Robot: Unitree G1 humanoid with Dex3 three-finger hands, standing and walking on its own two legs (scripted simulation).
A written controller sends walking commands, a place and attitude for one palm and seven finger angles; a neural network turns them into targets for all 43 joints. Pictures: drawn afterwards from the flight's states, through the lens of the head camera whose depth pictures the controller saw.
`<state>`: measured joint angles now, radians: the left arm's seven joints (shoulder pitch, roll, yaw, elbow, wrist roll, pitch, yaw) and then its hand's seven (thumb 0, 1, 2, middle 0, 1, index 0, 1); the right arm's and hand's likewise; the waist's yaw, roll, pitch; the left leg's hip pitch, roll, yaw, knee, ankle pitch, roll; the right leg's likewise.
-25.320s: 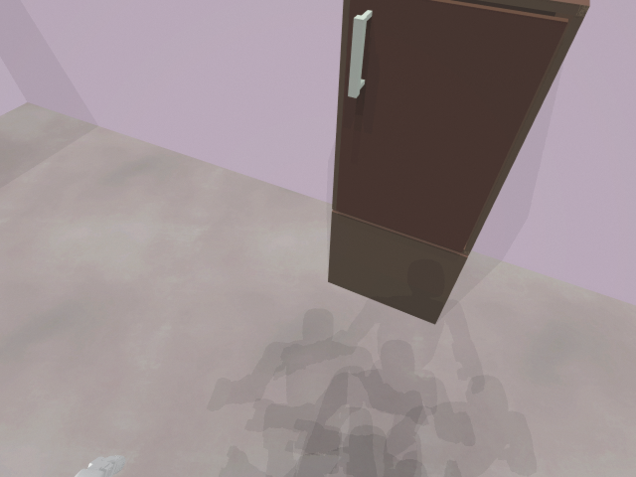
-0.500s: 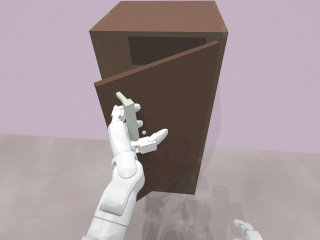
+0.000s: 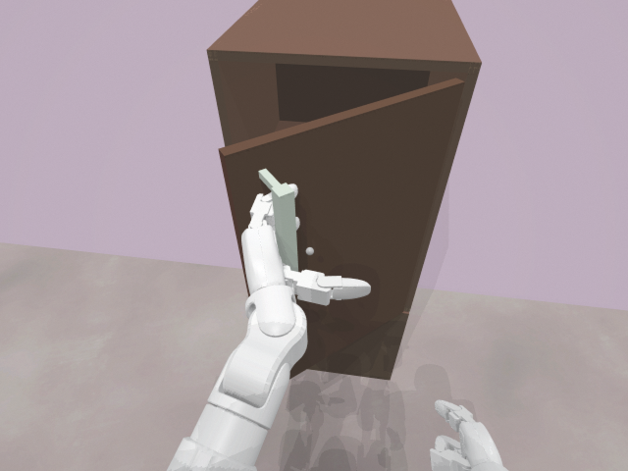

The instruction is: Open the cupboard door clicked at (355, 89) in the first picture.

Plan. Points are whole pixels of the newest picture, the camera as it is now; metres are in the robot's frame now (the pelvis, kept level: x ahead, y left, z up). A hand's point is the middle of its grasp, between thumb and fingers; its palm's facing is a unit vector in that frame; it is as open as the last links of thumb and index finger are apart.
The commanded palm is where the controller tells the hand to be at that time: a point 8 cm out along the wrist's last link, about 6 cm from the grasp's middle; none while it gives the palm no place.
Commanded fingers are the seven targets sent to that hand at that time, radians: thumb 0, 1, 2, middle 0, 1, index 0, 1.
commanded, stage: slide the hand sideways off the handle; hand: left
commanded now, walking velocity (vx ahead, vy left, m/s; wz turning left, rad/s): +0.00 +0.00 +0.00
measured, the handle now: (278, 229) +0.37 +0.09 +0.14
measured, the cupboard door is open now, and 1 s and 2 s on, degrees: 40 44 43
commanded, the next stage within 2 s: draw the hand back to the body in 1.20 s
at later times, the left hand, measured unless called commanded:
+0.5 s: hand (315, 287) +0.28 +0.03 +0.14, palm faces -0.14 -0.99 +0.00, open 16.3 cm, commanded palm +0.26 +0.10 +0.14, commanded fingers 0.00 -0.50 0.30 -0.15 -0.30 -0.15 -0.30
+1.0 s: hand (256, 313) +0.25 +0.09 +0.14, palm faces -0.08 -1.00 -0.04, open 16.2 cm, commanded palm +0.22 +0.16 +0.14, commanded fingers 0.00 -0.50 0.30 -0.15 -0.30 -0.15 -0.30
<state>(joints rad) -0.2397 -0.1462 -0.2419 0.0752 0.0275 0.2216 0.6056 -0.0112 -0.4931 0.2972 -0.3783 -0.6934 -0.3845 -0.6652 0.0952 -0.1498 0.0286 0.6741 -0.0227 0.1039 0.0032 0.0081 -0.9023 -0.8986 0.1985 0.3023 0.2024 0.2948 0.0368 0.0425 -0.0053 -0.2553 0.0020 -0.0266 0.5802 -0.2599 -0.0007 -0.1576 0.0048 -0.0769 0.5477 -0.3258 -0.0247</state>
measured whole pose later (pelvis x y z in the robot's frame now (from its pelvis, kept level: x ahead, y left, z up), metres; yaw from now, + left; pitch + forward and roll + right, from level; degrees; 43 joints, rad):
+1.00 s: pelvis +0.02 -0.02 +0.00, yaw -2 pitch -3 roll +0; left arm 0.30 0.17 -0.03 -0.37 -0.19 0.12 -0.07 -0.01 -0.50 0.30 -0.21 -0.33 -0.18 -0.31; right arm 0.18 -0.21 0.06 0.52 0.03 0.00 -0.05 0.01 -0.90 -0.90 0.20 0.30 0.20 0.29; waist 0.03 0.05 -0.04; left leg -0.22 0.03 -0.01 0.55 -0.28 -0.02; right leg -0.14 0.03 -0.06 0.54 -0.35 -0.05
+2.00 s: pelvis +0.01 +0.01 +0.01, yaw -1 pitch -4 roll -1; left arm 0.44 0.28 0.15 -0.44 -0.09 -0.04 0.07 -0.01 -0.25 0.40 -0.16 -0.31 -0.16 -0.30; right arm 0.20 -0.21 0.07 0.59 0.01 -0.15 -0.09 0.01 -0.90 -0.90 0.20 0.30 0.20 0.30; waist 0.05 0.04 0.02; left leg -0.20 0.01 0.00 0.51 -0.24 0.01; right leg -0.11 0.01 -0.05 0.46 -0.28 -0.01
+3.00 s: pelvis +0.03 +0.00 +0.01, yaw -3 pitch -4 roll +0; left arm 0.46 0.33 0.32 -0.36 -0.07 -0.09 0.12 0.01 0.89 0.89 -0.21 -0.31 -0.21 -0.30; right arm 0.19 -0.22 0.02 0.63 0.01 -0.06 -0.07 0.01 -0.90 -0.90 0.20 0.30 0.20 0.30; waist 0.06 0.06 0.02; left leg -0.12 0.02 0.02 0.42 -0.24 0.00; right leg -0.03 0.02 -0.03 0.36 -0.27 -0.02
